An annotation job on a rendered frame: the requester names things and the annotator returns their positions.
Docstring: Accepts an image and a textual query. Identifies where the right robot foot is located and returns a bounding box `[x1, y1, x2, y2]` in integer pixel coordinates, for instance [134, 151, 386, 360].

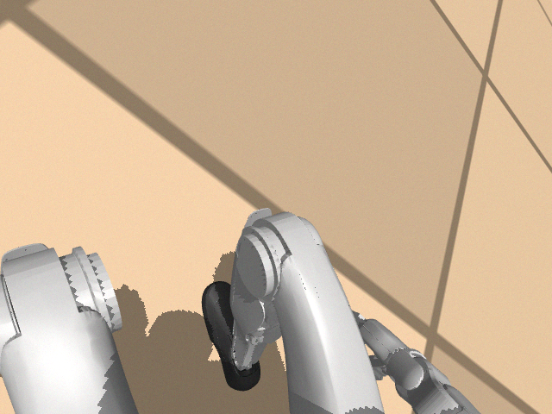
[202, 281, 260, 391]

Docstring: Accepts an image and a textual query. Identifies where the right robot arm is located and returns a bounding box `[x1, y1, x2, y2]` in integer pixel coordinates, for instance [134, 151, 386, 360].
[386, 348, 480, 414]

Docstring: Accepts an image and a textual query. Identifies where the right robot hand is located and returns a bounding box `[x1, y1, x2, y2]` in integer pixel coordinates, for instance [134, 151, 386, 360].
[352, 310, 408, 380]

